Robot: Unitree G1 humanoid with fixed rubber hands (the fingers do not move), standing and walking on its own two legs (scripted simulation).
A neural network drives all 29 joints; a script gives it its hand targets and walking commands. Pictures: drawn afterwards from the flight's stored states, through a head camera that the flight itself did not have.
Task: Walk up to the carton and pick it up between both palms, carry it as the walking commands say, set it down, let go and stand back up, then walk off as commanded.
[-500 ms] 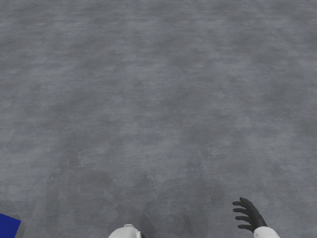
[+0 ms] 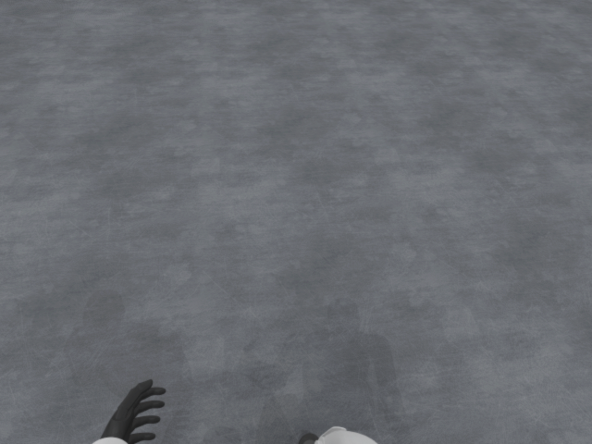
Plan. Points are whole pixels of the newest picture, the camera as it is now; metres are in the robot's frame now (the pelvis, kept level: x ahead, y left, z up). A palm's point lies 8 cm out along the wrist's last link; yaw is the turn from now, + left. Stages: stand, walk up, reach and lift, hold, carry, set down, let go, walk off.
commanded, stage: walk off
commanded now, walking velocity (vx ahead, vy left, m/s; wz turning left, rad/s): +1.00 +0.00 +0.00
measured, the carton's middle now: out of the picture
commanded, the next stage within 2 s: none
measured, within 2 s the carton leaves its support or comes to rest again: neither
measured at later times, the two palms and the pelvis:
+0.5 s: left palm (120, 254) +0.47 +0.31 -0.12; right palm (376, 198) +0.61 -0.20 -0.11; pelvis +0.49 +0.05 +0.01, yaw -2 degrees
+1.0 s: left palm (185, 80) +1.05 +0.26 -0.11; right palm (370, 93) +1.00 -0.26 -0.11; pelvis +0.98 +0.00 +0.02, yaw +0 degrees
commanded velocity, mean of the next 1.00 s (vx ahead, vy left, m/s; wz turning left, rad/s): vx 1.00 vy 0.00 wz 0.00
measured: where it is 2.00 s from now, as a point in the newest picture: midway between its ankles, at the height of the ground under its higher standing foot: (269, 98)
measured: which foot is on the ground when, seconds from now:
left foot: up 0.00-0.38, down 0.40-0.88, up 0.90-1.00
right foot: down 0.00-0.42, up 0.44-0.86, down 0.88-1.00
